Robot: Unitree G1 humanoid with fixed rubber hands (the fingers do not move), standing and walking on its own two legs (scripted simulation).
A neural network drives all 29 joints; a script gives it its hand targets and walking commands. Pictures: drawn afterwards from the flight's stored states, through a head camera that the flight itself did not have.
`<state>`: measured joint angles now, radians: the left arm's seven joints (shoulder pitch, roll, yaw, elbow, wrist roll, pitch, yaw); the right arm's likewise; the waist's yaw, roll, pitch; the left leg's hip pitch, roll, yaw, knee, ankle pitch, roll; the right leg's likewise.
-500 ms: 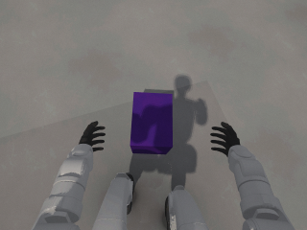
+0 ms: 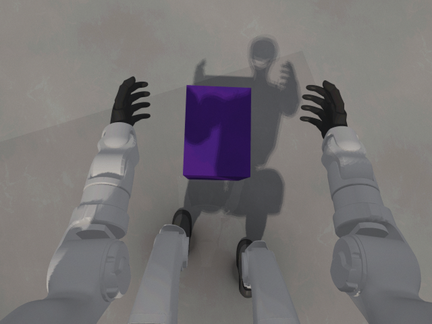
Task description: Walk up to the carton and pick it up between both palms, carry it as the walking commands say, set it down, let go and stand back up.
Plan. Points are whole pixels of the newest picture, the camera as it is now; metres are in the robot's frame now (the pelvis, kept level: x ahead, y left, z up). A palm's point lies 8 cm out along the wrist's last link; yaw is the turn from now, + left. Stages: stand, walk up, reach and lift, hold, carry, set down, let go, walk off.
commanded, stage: reach and lift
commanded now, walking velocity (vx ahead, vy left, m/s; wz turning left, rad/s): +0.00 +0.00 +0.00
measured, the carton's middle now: (215, 139) +0.51 +0.02 -0.54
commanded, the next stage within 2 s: none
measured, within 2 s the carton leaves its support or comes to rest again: neither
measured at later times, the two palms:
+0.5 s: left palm (138, 109) +0.48 +0.19 -0.17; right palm (315, 116) +0.49 -0.17 -0.16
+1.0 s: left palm (155, 126) +0.48 +0.19 -0.33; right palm (288, 133) +0.49 -0.17 -0.32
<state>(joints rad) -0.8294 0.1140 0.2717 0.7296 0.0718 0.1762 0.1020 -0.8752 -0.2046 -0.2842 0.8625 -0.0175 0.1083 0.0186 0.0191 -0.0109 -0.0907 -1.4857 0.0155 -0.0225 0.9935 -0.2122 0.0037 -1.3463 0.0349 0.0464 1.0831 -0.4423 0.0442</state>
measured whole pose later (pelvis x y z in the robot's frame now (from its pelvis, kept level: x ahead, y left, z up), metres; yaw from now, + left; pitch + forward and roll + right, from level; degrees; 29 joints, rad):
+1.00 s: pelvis -0.04 +0.00 -0.19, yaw -3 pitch +49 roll -3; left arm -1.21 0.25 0.30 0.90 -0.03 0.10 0.11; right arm -1.22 -0.25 -0.19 0.88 0.06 0.13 -0.11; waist 0.03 -0.01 0.01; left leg -2.19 -0.01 -0.05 1.71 -0.38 -0.02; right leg -2.04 0.09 0.06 1.84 -0.65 0.07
